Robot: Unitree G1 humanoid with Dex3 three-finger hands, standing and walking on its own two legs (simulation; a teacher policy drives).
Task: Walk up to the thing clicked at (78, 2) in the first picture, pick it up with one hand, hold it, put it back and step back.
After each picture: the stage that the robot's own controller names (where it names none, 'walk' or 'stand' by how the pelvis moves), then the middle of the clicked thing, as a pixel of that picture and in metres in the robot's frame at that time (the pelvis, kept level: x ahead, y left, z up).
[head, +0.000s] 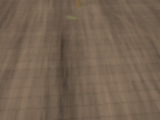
stand; out of the picture +2.38 +0.10 -0.65
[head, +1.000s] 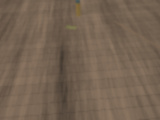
walk; (78, 8) +2.24 +0.23 -0.65
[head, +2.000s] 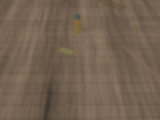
walk; (77, 24) +1.55 +0.19 -0.64
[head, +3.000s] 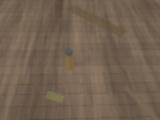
walk; (69, 60) +1.00 +0.19 -0.64
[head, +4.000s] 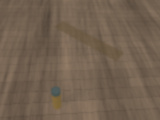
walk; (56, 98) +0.61 +0.20 -0.63
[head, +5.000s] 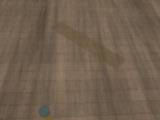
stand; (46, 116) +0.42 +0.23 -0.62
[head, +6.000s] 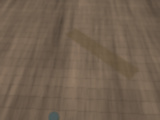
stand; out of the picture +0.41 +0.21 -0.65
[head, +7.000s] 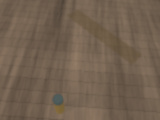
walk; (59, 104) +0.45 +0.15 -0.63
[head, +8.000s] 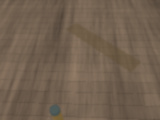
walk; (57, 115) +0.44 +0.22 -0.63
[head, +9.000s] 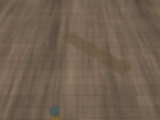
stand; (56, 117) +0.51 +0.22 -0.66
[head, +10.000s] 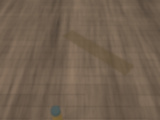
stand; (57, 117) +0.49 +0.20 -0.66
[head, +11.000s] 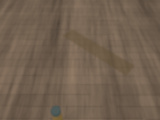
stand; (57, 117) +0.48 +0.20 -0.66
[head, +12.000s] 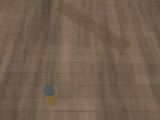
go down; (50, 96) +0.51 +0.20 -0.59
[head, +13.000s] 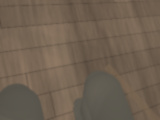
go down; out of the picture +0.55 +0.28 -0.22
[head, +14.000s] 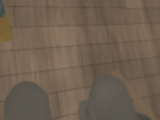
close in; out of the picture +0.55 +0.27 -0.24
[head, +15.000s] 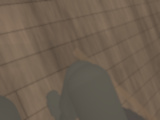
close in; out of the picture +0.53 +0.33 -0.17
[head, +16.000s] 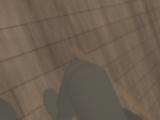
lift; out of the picture +0.51 +0.33 -0.18
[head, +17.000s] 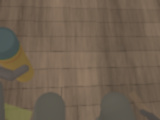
lift; (15, 60) +0.38 +0.23 -0.03
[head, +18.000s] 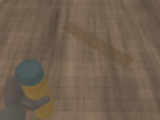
hold; (38, 93) +0.31 +0.17 +0.03
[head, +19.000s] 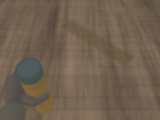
hold; (38, 90) +0.32 +0.17 +0.02
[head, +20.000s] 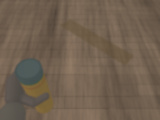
hold; (38, 90) +0.32 +0.17 +0.02
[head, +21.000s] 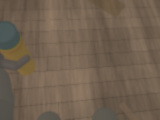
crouch; (17, 53) +0.44 +0.20 -0.03
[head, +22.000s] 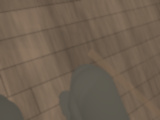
lower; out of the picture +0.53 +0.29 -0.13
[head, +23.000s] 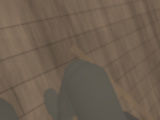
lower; out of the picture +0.49 +0.32 -0.18
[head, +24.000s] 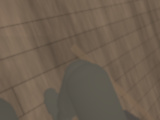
lower; out of the picture +0.50 +0.32 -0.18
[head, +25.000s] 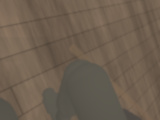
lower; out of the picture +0.50 +0.33 -0.18
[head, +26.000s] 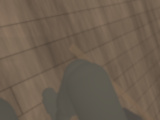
lower; out of the picture +0.50 +0.33 -0.18
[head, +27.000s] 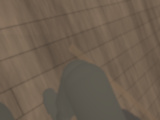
open; out of the picture +0.51 +0.32 -0.18
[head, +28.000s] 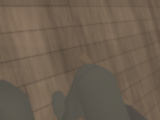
stand; out of the picture +0.50 +0.31 -0.20
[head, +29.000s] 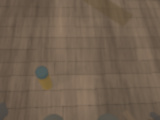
stand; (44, 79) +0.50 +0.21 -0.48
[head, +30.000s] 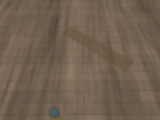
stand; (56, 118) +0.48 +0.19 -0.60
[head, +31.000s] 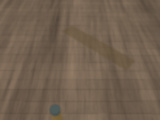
stand; (56, 116) +0.48 +0.19 -0.60
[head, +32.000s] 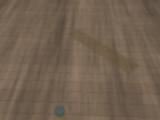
stand; (61, 117) +0.48 +0.18 -0.63
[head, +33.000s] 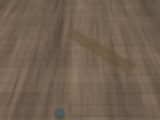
stand; (61, 119) +0.48 +0.18 -0.66
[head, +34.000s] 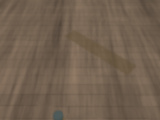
stand; out of the picture +0.46 +0.19 -0.66
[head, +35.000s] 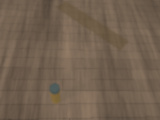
walk; (55, 94) +0.52 +0.15 -0.64
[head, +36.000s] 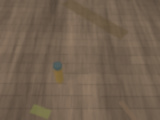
walk; (58, 73) +0.75 +0.20 -0.64
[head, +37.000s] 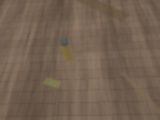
walk; (65, 50) +1.03 +0.28 -0.64
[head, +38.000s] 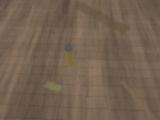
stand; (69, 55) +1.07 +0.16 -0.65
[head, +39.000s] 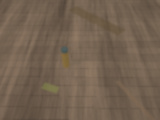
stand; (65, 57) +1.11 +0.20 -0.66
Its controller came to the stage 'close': yes
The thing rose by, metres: 0.67
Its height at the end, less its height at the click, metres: +0.00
